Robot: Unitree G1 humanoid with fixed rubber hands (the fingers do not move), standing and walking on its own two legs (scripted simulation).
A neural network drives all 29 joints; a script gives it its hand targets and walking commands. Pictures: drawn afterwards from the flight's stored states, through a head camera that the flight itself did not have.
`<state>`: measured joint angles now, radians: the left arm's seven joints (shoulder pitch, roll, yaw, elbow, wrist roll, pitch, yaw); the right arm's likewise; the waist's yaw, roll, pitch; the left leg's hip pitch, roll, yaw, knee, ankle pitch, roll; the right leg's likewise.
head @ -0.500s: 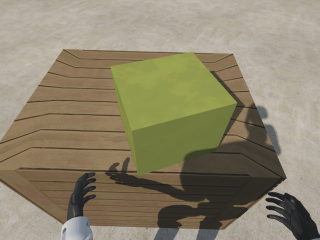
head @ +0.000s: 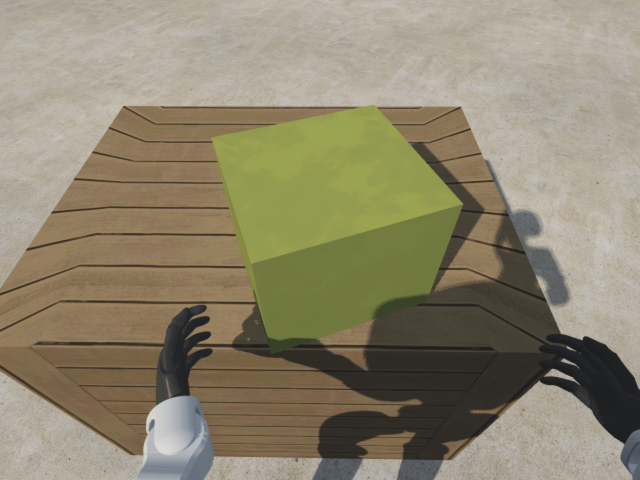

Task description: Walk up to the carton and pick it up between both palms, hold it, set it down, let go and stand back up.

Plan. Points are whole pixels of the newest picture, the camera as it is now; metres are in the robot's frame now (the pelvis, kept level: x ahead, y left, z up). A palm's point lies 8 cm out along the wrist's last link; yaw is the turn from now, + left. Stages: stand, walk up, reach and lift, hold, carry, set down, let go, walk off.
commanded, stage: reach and lift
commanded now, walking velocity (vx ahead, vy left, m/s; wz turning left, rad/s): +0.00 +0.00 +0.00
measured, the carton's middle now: (325, 224) +0.49 +0.02 +0.04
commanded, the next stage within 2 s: none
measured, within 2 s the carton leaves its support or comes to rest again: neither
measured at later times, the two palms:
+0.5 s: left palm (182, 326) +0.28 +0.18 +0.08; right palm (582, 335) +0.30 -0.29 +0.05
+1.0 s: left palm (170, 268) +0.32 +0.18 +0.14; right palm (544, 256) +0.37 -0.25 +0.10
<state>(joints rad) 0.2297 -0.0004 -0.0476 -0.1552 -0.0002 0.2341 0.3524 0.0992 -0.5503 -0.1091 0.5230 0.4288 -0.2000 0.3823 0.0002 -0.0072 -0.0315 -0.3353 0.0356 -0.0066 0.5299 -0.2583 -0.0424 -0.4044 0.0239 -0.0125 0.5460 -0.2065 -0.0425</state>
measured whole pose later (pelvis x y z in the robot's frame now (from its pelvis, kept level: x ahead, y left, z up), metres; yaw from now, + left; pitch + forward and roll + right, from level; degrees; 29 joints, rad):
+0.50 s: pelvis +0.01 +0.01 +0.00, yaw +0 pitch +5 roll +0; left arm 0.05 0.00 -0.03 -0.22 0.00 0.43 0.35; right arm -0.11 -0.55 -0.09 0.51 0.45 -0.05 0.30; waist 0.01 0.01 -0.03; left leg -0.34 0.05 -0.01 0.49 -0.25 -0.04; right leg -0.39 0.04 -0.01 0.47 -0.18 -0.04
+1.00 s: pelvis +0.00 +0.00 +0.01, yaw +0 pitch +5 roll +0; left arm -0.32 0.00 0.08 -0.15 0.00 0.71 0.36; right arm -0.46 -0.55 -0.04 0.52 0.45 0.24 0.26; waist 0.07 0.03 -0.03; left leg -0.34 0.05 -0.01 0.47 -0.22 -0.05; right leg -0.38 0.04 -0.01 0.44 -0.14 -0.05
